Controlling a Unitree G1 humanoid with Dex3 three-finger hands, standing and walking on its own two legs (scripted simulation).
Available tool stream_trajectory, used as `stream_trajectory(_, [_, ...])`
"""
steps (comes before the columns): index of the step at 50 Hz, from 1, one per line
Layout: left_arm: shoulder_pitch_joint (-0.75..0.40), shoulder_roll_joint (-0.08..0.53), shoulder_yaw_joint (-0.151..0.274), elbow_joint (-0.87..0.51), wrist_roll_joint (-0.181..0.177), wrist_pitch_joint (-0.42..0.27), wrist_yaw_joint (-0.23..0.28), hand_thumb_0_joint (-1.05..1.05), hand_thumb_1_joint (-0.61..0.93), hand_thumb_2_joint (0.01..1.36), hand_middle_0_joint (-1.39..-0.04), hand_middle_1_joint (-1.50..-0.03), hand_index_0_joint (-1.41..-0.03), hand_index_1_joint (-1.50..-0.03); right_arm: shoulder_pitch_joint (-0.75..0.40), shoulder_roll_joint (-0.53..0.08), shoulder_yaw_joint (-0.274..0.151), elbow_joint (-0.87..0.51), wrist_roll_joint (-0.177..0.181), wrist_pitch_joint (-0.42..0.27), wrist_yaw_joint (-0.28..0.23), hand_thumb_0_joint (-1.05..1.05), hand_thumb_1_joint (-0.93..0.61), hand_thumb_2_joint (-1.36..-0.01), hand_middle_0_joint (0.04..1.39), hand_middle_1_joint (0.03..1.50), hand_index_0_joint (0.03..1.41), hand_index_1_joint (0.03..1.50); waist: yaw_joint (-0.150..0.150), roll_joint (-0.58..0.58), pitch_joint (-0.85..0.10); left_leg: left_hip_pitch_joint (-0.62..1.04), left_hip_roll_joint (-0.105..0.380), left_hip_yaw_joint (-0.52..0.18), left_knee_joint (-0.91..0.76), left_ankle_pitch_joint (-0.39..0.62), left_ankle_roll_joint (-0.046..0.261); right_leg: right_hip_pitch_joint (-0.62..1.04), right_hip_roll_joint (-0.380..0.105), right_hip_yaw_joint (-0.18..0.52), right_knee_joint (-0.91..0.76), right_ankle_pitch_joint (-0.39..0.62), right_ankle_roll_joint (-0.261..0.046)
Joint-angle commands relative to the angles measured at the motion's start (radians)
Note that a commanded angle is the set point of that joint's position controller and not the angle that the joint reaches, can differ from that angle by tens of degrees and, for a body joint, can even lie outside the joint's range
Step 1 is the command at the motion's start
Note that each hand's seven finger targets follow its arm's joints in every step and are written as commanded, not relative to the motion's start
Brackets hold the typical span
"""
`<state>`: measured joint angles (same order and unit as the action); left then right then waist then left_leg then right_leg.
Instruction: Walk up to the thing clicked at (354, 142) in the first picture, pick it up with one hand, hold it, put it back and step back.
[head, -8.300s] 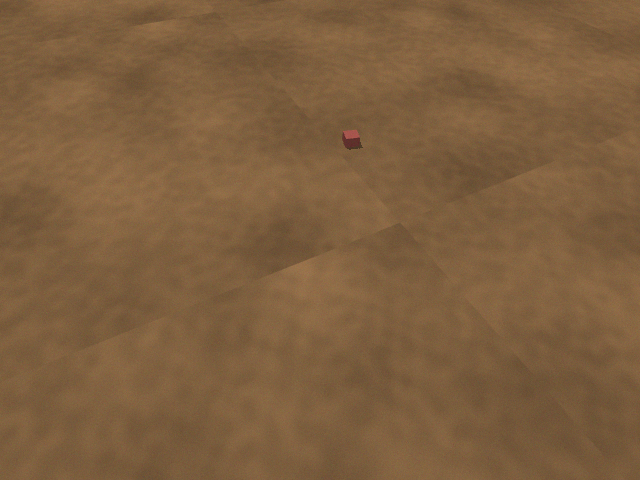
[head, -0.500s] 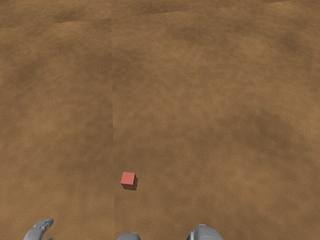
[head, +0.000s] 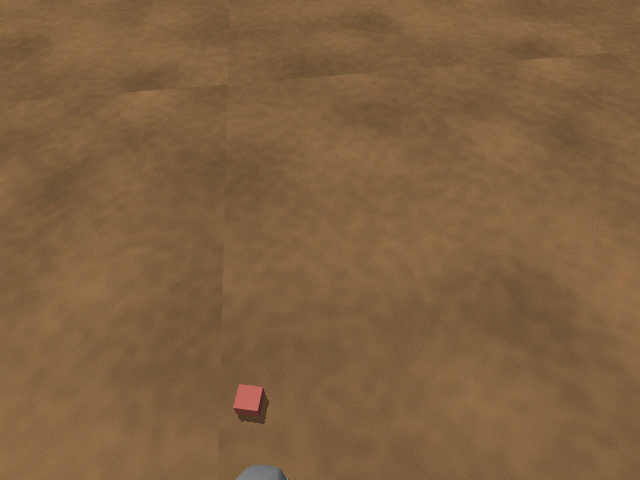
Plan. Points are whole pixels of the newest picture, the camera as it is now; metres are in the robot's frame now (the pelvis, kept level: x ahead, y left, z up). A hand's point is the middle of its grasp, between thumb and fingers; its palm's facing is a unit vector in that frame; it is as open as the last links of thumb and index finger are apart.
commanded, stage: walk up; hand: left
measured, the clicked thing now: (249, 400) +0.45 +0.26 -0.74
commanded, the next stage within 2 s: none
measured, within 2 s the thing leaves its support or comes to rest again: neither
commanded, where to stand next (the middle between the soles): +0.06 +0.04 m, yaw -2 degrees
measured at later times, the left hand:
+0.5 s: hand out of the picture +0.09 +0.27 -0.17, palm faces -0.06 -0.92 -0.39, open 7.4 cm
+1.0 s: hand out of the picture -0.04 +0.31 -0.15, palm faces +0.03 -0.91 -0.41, open 7.4 cm
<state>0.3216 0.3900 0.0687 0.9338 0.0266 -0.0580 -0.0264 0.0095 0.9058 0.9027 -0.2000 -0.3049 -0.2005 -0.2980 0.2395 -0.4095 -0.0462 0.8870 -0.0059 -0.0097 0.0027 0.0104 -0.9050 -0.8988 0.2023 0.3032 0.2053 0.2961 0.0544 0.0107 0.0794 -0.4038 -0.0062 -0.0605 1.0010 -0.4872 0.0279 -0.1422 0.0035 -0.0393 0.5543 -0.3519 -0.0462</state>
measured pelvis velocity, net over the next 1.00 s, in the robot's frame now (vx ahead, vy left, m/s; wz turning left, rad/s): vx -0.07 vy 0.02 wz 0.02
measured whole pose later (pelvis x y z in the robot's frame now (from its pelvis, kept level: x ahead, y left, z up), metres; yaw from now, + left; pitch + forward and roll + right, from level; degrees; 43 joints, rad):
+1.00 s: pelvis -0.07 +0.02 -0.01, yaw +1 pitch -3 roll +2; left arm 0.32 0.41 0.07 0.86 0.02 0.01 -0.01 0.01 0.90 0.90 -0.20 -0.30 -0.20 -0.30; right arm 0.29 -0.37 -0.05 0.92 -0.03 -0.02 0.02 0.01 -0.91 -0.90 0.20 0.30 0.20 0.30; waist 0.02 -0.05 0.09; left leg -0.23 -0.04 0.01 0.59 -0.31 0.01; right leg -0.29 -0.06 0.00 0.82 -0.47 -0.03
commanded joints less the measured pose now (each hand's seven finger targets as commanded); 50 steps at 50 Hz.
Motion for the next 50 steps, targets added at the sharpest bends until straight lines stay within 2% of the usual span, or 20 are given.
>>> stream_trajectory(1, [0.035, 0.233, 0.043, -0.059, -0.018, -0.026, 0.036, 0.0, 0.9, 0.9, -0.2, -0.3, -0.2, -0.3, -0.046, -0.144, -0.045, -0.093, -0.001, -0.032, -0.001, 0.0, -0.9, -0.9, 0.2, 0.3, 0.2, 0.3, -0.023, -0.092, 0.06, -0.187, 0.014, -0.023, -0.032, 0.12, -0.003, 0.074, -0.221, 0.199, -0.193, 0.651, -0.109])
stream_trajectory(5, [-0.069, 0.206, 0.014, -0.102, -0.024, -0.006, 0.06, 0.0, 0.9, 0.9, -0.2, -0.3, -0.2, -0.3, -0.058, -0.103, -0.028, -0.068, 0.021, 0.006, -0.007, 0.0, -0.9, -0.9, 0.2, 0.3, 0.2, 0.3, -0.042, -0.14, 0.043, 0.007, -0.017, 0.014, -0.186, 0.257, -0.015, -0.071, -0.195, 0.093, -0.133, 0.934, -0.057])
stream_trajectory(10, [-0.091, 0.231, 0.019, -0.153, -0.04, 0.048, 0.07, 0.0, 0.9, 0.9, -0.2, -0.3, -0.2, -0.3, -0.05, -0.144, -0.048, -0.086, 0.008, 0.034, -0.012, 0.0, -0.9, -0.9, 0.2, 0.3, 0.2, 0.3, -0.056, -0.159, -0.088, 0.143, -0.018, 0.058, -0.382, 0.365, 0.008, -0.048, -0.193, 0.09, 0.055, 0.767, -0.066])
stream_trajectory(12, [-0.075, 0.225, 0.015, -0.151, -0.052, 0.054, 0.077, 0.0, 0.9, 0.9, -0.2, -0.3, -0.2, -0.3, -0.042, -0.181, -0.065, -0.095, -0.011, 0.033, -0.014, 0.0, -0.9, -0.9, 0.2, 0.3, 0.2, 0.3, -0.066, -0.082, -0.136, 0.237, 0.011, 0.012, -0.484, 0.658, 0.049, -0.055, -0.151, 0.105, 0.18, 0.682, -0.018])
stream_trajectory(13, [-0.042, 0.201, 0.012, -0.156, -0.066, 0.054, 0.079, 0.0, 0.9, 0.9, -0.2, -0.3, -0.2, -0.3, -0.026, -0.231, -0.08, -0.106, -0.019, 0.031, -0.018, 0.0, -0.9, -0.9, 0.2, 0.3, 0.2, 0.3, -0.07, 0.042, -0.182, 0.313, 0.13, -0.095, -0.491, 1.018, 0.112, -0.101, -0.066, 0.089, 0.346, 0.539, 0.024])
stream_trajectory(15, [0.057, 0.159, 0.01, -0.14, -0.071, 0.08, 0.092, 0.0, 0.9, 0.9, -0.2, -0.3, -0.2, -0.3, -0.021, -0.265, -0.091, -0.124, 0.0, 0.023, -0.022, 0.0, -0.9, -0.9, 0.2, 0.3, 0.2, 0.3, -0.058, 0.204, -0.278, 0.417, 0.373, -0.357, -0.511, 1.265, 0.303, -0.215, 0.081, 0.118, 0.668, -0.367, 0.037])
stream_trajectory(21, [0.042, 0.192, 0.032, -0.11, -0.056, 0.094, 0.073, 0.0, 0.9, 0.9, -0.2, -0.3, -0.2, -0.3, -0.158, -0.183, -0.075, -0.193, -0.02, 0.054, -0.018, 0.0, -0.9, -0.9, 0.2, 0.3, 0.2, 0.3, -0.037, 0.135, -0.153, 0.123, 0.207, -0.158, -0.594, 0.421, 0.198, -0.2, 0.033, 0.102, 0.583, -0.196, 0.029])
stream_trajectory(25, [0.056, 0.185, 0.044, -0.11, -0.036, 0.068, 0.067, 0.0, 0.9, 0.9, -0.2, -0.3, -0.2, -0.3, -0.129, -0.199, -0.093, -0.206, -0.04, 0.068, 0.008, 0.0, -0.9, -0.9, 0.2, 0.3, 0.2, 0.3, -0.062, 0.192, -0.181, 0.188, 0.214, -0.205, -0.602, 0.139, 0.193, -0.181, 0.011, 0.029, 0.255, -0.208, 0.045])
stream_trajectory(28, [0.15, 0.195, 0.065, -0.056, -0.012, 0.05, 0.065, 0.0, 0.9, 0.9, -0.2, -0.3, -0.2, -0.3, -0.125, -0.181, -0.095, -0.206, -0.04, 0.09, 0.014, 0.0, -0.9, -0.9, 0.2, 0.3, 0.2, 0.3, -0.026, 0.135, -0.161, -0.001, 0.161, -0.163, -0.512, -0.012, 0.107, 0.02, 0.018, 0.032, -0.081, -0.07, 0.005])
stream_trajectory(29, [0.116, 0.235, 0.076, -0.078, 0.007, 0.042, 0.067, 0.0, 0.9, 0.9, -0.2, -0.3, -0.2, -0.3, -0.096, -0.136, -0.082, -0.202, -0.028, 0.094, 0.013, 0.0, -0.9, -0.9, 0.2, 0.3, 0.2, 0.3, -0.031, -0.024, -0.106, -0.167, 0.078, -0.095, -0.371, -0.11, 0.043, 0.048, -0.064, 0.21, -0.165, -0.185, -0.033])
stream_trajectory(30, [0.024, 0.342, 0.107, -0.137, 0.031, 0.039, 0.071, 0.0, 0.9, 0.9, -0.2, -0.3, -0.2, -0.3, -0.138, -0.095, -0.071, -0.227, -0.028, 0.085, 0.015, 0.0, -0.9, -0.9, 0.2, 0.3, 0.2, 0.3, -0.004, -0.257, -0.011, -0.329, -0.099, 0.008, -0.077, -0.073, -0.037, -0.134, -0.379, 0.652, -0.319, -0.422, -0.159])
stream_trajectory(31, [-0.098, 0.424, 0.117, -0.186, 0.042, 0.041, 0.08, 0.0, 0.9, 0.9, -0.2, -0.3, -0.2, -0.3, -0.206, -0.206, -0.103, -0.225, -0.034, 0.085, -0.004, 0.0, -0.9, -0.9, 0.2, 0.3, 0.2, 0.3, 0.02, -0.245, 0.063, -0.209, -0.046, -0.16, 0.129, -0.081, -0.052, -0.401, -0.531, 0.772, -0.378, -0.406, -0.281])
stream_trajectory(35, [-0.198, 0.191, 0.066, -0.151, 0.011, 0.013, 0.08, 0.0, 0.9, 0.9, -0.2, -0.3, -0.2, -0.3, 0.0, -0.105, -0.07, -0.111, -0.001, 0.054, 0.01, 0.0, -0.9, -0.9, 0.2, 0.3, 0.2, 0.3, -0.116, -0.09, 0.012, -0.148, -0.11, -0.135, 0.148, 0.14, -0.034, -0.145, -0.176, 0.154, -0.137, 0.372, -0.073])
stream_trajectory(40, [-0.034, 0.221, 0.079, -0.149, 0.03, 0.014, 0.043, 0.0, 0.9, 0.9, -0.2, -0.3, -0.2, -0.3, -0.081, -0.161, -0.054, -0.104, -0.01, 0.011, 0.012, 0.0, -0.9, -0.9, 0.2, 0.3, 0.2, 0.3, 0.035, -0.227, -0.031, -0.161, -0.04, 0.016, -0.217, 0.049, -0.058, 0.119, -0.183, 0.217, -0.174, -0.115, -0.109])
stream_trajectory(43, [0.033, 0.28, 0.083, -0.147, 0.015, 0.027, 0.026, 0.0, 0.9, 0.9, -0.2, -0.3, -0.2, -0.3, -0.098, -0.172, -0.057, -0.111, -0.02, -0.013, 0.015, 0.0, -0.9, -0.9, 0.2, 0.3, 0.2, 0.3, 0.051, -0.263, 0.009, -0.093, -0.03, 0.073, -0.335, -0.02, -0.041, 0.066, -0.245, 0.287, -0.182, -0.116, -0.145])
stream_trajectory(46, [-0.037, 0.257, 0.055, -0.173, 0.0, 0.04, 0.015, 0.0, 0.9, 0.9, -0.2, -0.3, -0.2, -0.3, 0.057, -0.162, -0.064, -0.043, -0.018, -0.043, 0.007, 0.0, -0.9, -0.9, 0.2, 0.3, 0.2, 0.3, -0.057, -0.149, -0.036, 0.236, -0.048, 0.105, -0.611, 0.154, 0.002, -0.107, -0.212, 0.189, -0.029, 0.017, -0.109])
stream_trajectory(47, [-0.036, 0.196, 0.034, -0.185, -0.004, 0.041, 0.016, 0.0, 0.9, 0.9, -0.2, -0.3, -0.2, -0.3, 0.119, -0.197, -0.081, -0.022, -0.023, -0.051, 0.003, 0.0, -0.9, -0.9, 0.2, 0.3, 0.2, 0.3, -0.09, -0.013, -0.089, 0.425, 0.023, -0.052, -0.636, 0.124, 0.034, -0.259, -0.157, 0.13, 0.13, 0.006, -0.061])
stream_trajectory(48, [-0.049, 0.108, 0.011, -0.21, -0.019, 0.035, 0.014, 0.0, 0.9, 0.9, -0.2, -0.3, -0.2, -0.3, 0.178, -0.294, -0.104, -0.025, -0.041, -0.056, -0.001, 0.0, -0.9, -0.9, 0.2, 0.3, 0.2, 0.3, -0.12, 0.261, -0.101, 0.519, 0.27, -0.477, -0.754, -0.065, 0.124, -0.506, 0.007, 0.008, 0.408, -0.173, 0.015])
stream_trajectory(49, [-0.109, 0.209, 0.042, -0.194, -0.01, 0.035, 0.027, 0.0, 0.9, 0.9, -0.2, -0.3, -0.2, -0.3, 0.175, -0.353, -0.113, -0.037, -0.031, -0.053, 0.002, 0.0, -0.9, -0.9, 0.2, 0.3, 0.2, 0.3, -0.145, 0.157, -0.026, 0.393, 0.395, -0.651, -0.777, -0.172, 0.253, -0.566, -0.005, 0.1, 0.475, -0.258, 0.012])
stream_trajectory(50, [-0.122, 0.258, 0.049, -0.191, -0.005, 0.029, 0.029, 0.0, 0.9, 0.9, -0.2, -0.3, -0.2, -0.3, 0.15, -0.342, -0.113, -0.04, -0.019, -0.051, 0.002, 0.0, -0.9, -0.9, 0.2, 0.3, 0.2, 0.3, -0.133, 0.119, 0.048, 0.295, 0.416, -0.622, -0.792, -0.162, 0.293, -0.534, -0.047, 0.153, 0.507, -0.231, 0.006])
